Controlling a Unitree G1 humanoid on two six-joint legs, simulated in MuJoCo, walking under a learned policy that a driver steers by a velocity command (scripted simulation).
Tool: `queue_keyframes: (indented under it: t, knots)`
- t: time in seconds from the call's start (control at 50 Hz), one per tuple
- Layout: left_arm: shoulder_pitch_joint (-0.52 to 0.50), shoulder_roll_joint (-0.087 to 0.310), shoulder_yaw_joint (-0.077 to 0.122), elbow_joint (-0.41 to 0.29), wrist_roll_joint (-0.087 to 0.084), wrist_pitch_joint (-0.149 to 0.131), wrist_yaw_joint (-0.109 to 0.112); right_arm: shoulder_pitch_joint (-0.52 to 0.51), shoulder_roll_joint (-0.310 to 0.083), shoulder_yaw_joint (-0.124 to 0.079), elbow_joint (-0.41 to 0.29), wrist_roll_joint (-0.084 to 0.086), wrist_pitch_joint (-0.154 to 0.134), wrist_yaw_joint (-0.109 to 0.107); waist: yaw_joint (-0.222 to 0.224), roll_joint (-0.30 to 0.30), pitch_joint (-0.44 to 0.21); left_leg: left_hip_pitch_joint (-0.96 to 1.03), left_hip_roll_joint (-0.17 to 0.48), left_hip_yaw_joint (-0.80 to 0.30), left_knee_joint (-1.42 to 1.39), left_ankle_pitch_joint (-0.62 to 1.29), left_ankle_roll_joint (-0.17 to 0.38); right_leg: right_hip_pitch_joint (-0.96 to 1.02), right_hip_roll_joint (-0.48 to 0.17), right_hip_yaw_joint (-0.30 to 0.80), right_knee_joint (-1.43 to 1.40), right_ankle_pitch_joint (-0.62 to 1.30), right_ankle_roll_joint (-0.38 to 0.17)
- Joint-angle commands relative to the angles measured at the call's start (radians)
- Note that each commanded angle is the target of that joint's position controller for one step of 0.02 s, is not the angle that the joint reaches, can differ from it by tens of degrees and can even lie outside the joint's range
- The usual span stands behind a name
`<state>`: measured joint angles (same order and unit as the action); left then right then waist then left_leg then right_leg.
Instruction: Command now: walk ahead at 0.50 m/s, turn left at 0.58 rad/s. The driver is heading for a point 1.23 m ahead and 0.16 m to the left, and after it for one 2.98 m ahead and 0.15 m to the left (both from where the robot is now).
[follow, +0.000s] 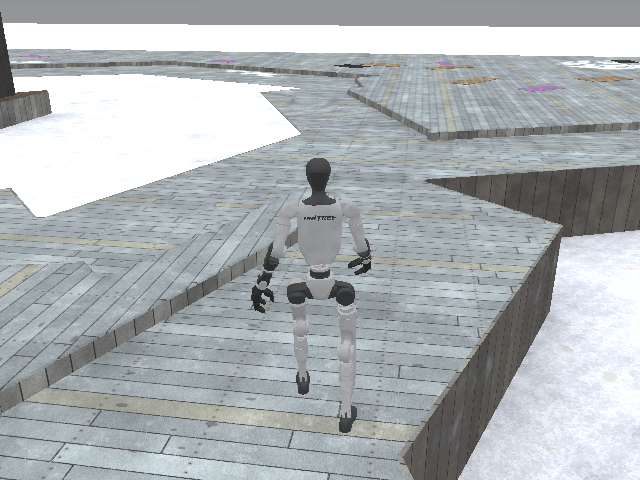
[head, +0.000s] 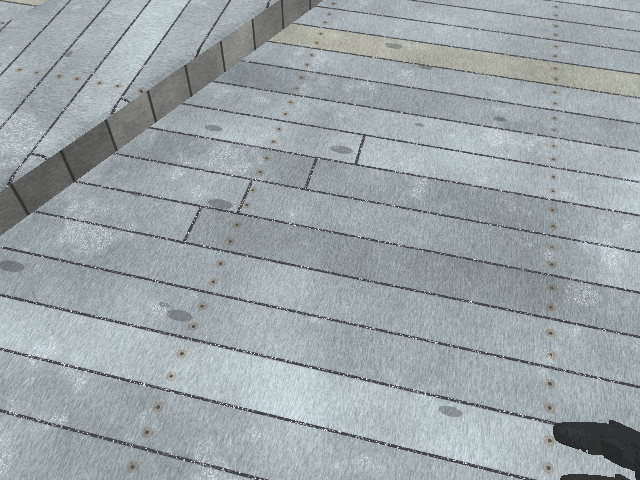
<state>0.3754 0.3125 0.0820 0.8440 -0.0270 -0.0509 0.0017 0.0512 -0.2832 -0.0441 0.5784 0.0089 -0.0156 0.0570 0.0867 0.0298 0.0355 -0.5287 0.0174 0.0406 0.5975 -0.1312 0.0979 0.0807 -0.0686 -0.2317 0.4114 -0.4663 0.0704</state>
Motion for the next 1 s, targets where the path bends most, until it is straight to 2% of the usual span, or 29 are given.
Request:
queue_keyframes:
  t: [0.02,0.04,0.06,0.08,0.1,0.12,0.14,0.2,0.24,0.32,0.4,0.46,0.48,0.5,0.52,0.54,0.56,0.58,0.6,0.62,0.66,0.7,0.76,0.86,0.9,0.92,0.96,0.98,1.0]
  knots:
    - [-0.016,0.063,-0.003,-0.126,0.045,-0.012,0.013,0.369,-0.293,-0.116,0.022,0.012,0.007,-0.035,-0.187,0.14,-0.261,0.82,0.165,-0.383,-0.065,0.026,0.168,-0.597,-0.047,0.034,0.744,0.26,-0.05]
    - [-0.017,0.044,-0.024,-0.167,0.032,-0.045,0.004,0.363,-0.325,-0.11,-0.015,0.008,-0.012,-0.026,-0.171,0.204,-0.434,0.965,0.337,-0.893,-0.24,-0.148,0.333,-0.828,0.106,0.25,0.987,-0.159,-0.028]
    - [-0.116,0.14,0.002,-0.18,-0.005,-0.066,-0.005,0.349,-0.239,-0.089,-0.008,0.007,-0.025,-0.019,-0.215,0.079,-0.352,0.915,0.297,-0.775,-0.271,-0.192,0.271,-0.928,0.042,0.334,1.006,-0.079,-0.042]
    - [-0.154,0.14,-0.001,-0.196,-0.012,-0.08,-0.006,0.303,-0.203,-0.078,-0.004,0.006,-0.031,-0.022,-0.19,0.062,-0.221,0.76,0.255,-0.628,-0.281,-0.14,0.24,-0.931,0.008,0.315,0.937,0.01,-0.06]
    - [-0.165,0.129,0.0,-0.18,0.018,-0.084,0.005,0.252,-0.175,-0.067,-0.007,0.006,-0.036,-0.023,-0.148,-0.022,-0.143,0.598,0.198,-0.503,-0.263,0.073,0.194,-0.852,-0.03,0.31,0.853,0.064,-0.062]
    - [-0.155,0.124,0.005,-0.18,0.035,-0.075,0.013,0.196,-0.148,-0.056,-0.011,-0.002,-0.032,-0.026,-0.099,-0.028,-0.118,0.497,0.166,-0.442,-0.291,0.113,0.171,-0.789,-0.05,0.308,0.79,0.116,-0.058]
    - [-0.13,0.133,0.009,-0.181,0.032,-0.061,0.013,0.163,-0.156,-0.057,-0.026,-0.014,-0.035,-0.029,-0.067,0.029,-0.119,0.402,0.168,-0.449,-0.318,0.147,0.193,-0.727,-0.057,0.317,0.784,0.143,-0.045]
    - [-0.139,0.104,0.004,-0.179,0.041,-0.036,0.015,0.163,-0.144,-0.056,-0.008,-0.004,-0.045,-0.042,-0.056,0.005,-0.082,0.274,0.119,-0.36,-0.351,0.203,0.189,-0.686,-0.047,0.293,0.674,0.199,-0.01]
    - [-0.217,0.076,-0.008,-0.205,0.045,-0.036,0.015,0.192,-0.163,-0.061,0.012,-0.003,-0.043,-0.056,-0.079,0.013,-0.061,0.26,0.101,-0.338,-0.35,0.21,0.173,-0.714,-0.032,0.29,0.544,0.319,0.006]
    - [-0.369,0.041,-0.027,-0.241,0.035,-0.047,0.0,0.26,-0.176,-0.065,0.041,0.009,-0.037,-0.068,-0.146,0.035,-0.051,0.288,0.078,-0.339,-0.328,0.119,0.129,-0.67,0.028,0.297,0.265,0.498,0.006]
    - [-0.434,0.072,-0.018,-0.271,0.023,-0.064,-0.026,0.31,-0.175,-0.067,0.069,0.02,-0.026,-0.076,-0.156,0.045,-0.042,0.341,0.104,-0.428,-0.259,0.063,0.116,-0.594,0.071,0.314,0.121,0.482,-0.015]
    - [-0.349,0.105,0.005,-0.261,0.017,-0.074,-0.026,0.292,-0.161,-0.065,0.066,0.018,-0.015,-0.076,-0.103,0.093,-0.064,0.369,0.099,-0.481,-0.17,0.091,0.083,-0.444,0.085,0.298,0.046,0.383,-0.062]
    - [-0.258,0.131,0.023,-0.249,0.024,-0.078,-0.015,0.284,-0.131,-0.055,0.058,0.014,-0.015,-0.076,-0.052,0.095,-0.122,0.336,0.052,-0.451,-0.067,0.112,0.048,-0.281,0.049,0.31,0.008,0.395,-0.095]
    - [-0.11,0.185,0.038,-0.242,0.044,-0.081,-0.004,0.276,-0.069,-0.032,0.035,0.0,-0.019,-0.074,0.009,0.0,-0.265,0.216,-0.009,-0.366,0.197,-0.009,0.004,-0.015,-0.125,0.47,0.032,0.349,-0.163]
    - [-0.012,0.252,0.056,-0.196,0.053,-0.068,-0.009,0.409,-0.021,-0.014,0.016,0.024,-0.028,-0.078,-0.042,-0.304,-0.381,-0.131,-0.139,-0.229,0.505,-0.434,-0.068,0.293,-0.33,0.917,-0.035,0.138,-0.329]
    - [-0.006,0.169,0.041,-0.198,0.025,-0.065,-0.017,0.413,-0.11,-0.027,0.042,0.032,-0.032,-0.081,-0.022,-0.258,-0.315,-0.262,-0.063,-0.239,0.648,-0.44,-0.083,0.263,-0.342,1.038,-0.092,-0.098,-0.331]
    - [-0.042,0.107,0.024,-0.202,0.021,-0.06,-0.015,0.322,-0.159,-0.042,0.041,0.026,-0.029,-0.079,-0.001,-0.163,-0.187,-0.289,-0.033,-0.227,0.695,-0.343,-0.092,0.146,-0.294,0.892,-0.112,-0.093,-0.289]
    - [-0.089,0.089,0.015,-0.204,0.03,-0.054,-0.016,0.258,-0.154,-0.042,0.028,0.012,-0.027,-0.079,-0.015,-0.099,-0.112,-0.264,-0.009,-0.194,0.686,-0.278,-0.096,0.025,-0.25,0.77,-0.125,0.021,-0.264]
    - [-0.118,0.069,0.008,-0.197,0.04,-0.051,-0.018,0.202,-0.142,-0.043,0.015,-0.004,-0.027,-0.075,-0.027,-0.076,-0.044,-0.243,0.015,-0.188,0.638,-0.239,-0.094,-0.085,-0.204,0.671,-0.151,0.129,-0.256]
    - [-0.135,0.063,0.003,-0.193,0.048,-0.054,-0.018,0.211,-0.123,-0.042,0.009,0.002,-0.027,-0.068,-0.06,-0.121,-0.029,-0.194,0.037,-0.189,0.605,-0.208,-0.093,-0.154,-0.185,0.615,-0.173,0.202,-0.258]
    - [-0.135,0.054,0.001,-0.171,0.035,-0.059,-0.022,0.236,-0.087,-0.032,0.025,0.009,-0.027,-0.059,-0.081,-0.149,-0.036,-0.145,0.052,-0.157,0.527,-0.199,-0.103,-0.197,-0.153,0.533,-0.204,0.293,-0.27]
    - [-0.123,0.086,0.011,-0.154,0.027,-0.061,-0.021,0.183,-0.063,-0.021,0.014,0.005,-0.028,-0.058,-0.073,-0.14,-0.009,-0.158,0.073,-0.133,0.422,-0.164,-0.113,-0.227,-0.166,0.493,-0.244,0.347,-0.295]
    - [-0.102,0.125,0.021,-0.134,0.021,-0.052,-0.018,0.093,-0.038,-0.003,0.006,-0.003,-0.044,-0.047,-0.045,-0.116,-0.009,-0.124,0.083,-0.095,0.22,-0.017,-0.114,-0.218,-0.141,0.395,-0.252,0.446,-0.279]
    - [-0.014,0.15,0.021,-0.09,0.003,-0.036,-0.018,-0.052,-0.044,0.001,-0.015,0.01,-0.058,-0.024,0.005,-0.103,0.001,-0.024,0.041,-0.056,0.01,0.109,-0.099,-0.186,-0.147,0.339,-0.229,0.49,-0.256]
    - [0.004,0.163,0.023,-0.074,-0.002,-0.026,-0.016,-0.078,-0.06,-0.005,-0.028,0.013,-0.062,-0.016,-0.006,-0.113,0.009,-0.011,0.028,-0.054,-0.04,0.065,-0.073,-0.131,-0.175,0.348,-0.201,0.528,-0.242]
    - [0.011,0.174,0.026,-0.064,-0.004,-0.019,-0.011,-0.069,-0.073,-0.01,-0.027,0.011,-0.066,-0.013,-0.02,-0.116,0.004,0.022,0.018,-0.043,-0.06,0.044,-0.058,-0.111,-0.186,0.344,-0.177,0.575,-0.233]
    - [-0.001,0.164,0.02,-0.058,-0.009,-0.012,-0.003,0.09,-0.126,-0.041,0.019,0.002,-0.066,-0.021,-0.119,-0.101,-0.087,0.279,-0.027,-0.007,-0.134,0.063,-0.011,-0.126,-0.14,0.286,0.008,0.829,-0.189]
    - [-0.008,0.132,0.005,-0.068,0.003,-0.015,0.002,0.244,-0.178,-0.065,0.054,-0.004,-0.063,-0.033,-0.194,-0.082,-0.193,0.516,0.036,-0.073,-0.111,0.075,0.029,-0.236,-0.094,0.24,0.211,0.773,-0.151]
    - [0.049,0.041,-0.028,-0.11,0.023,-0.029,0.002,0.372,-0.277,-0.086,0.068,-0.029,-0.055,-0.044,-0.206,0.119,-0.347,0.893,0.297,-0.469,-0.117,-0.015,0.164,-0.608,0.031,0.174,0.599,0.42,-0.076]
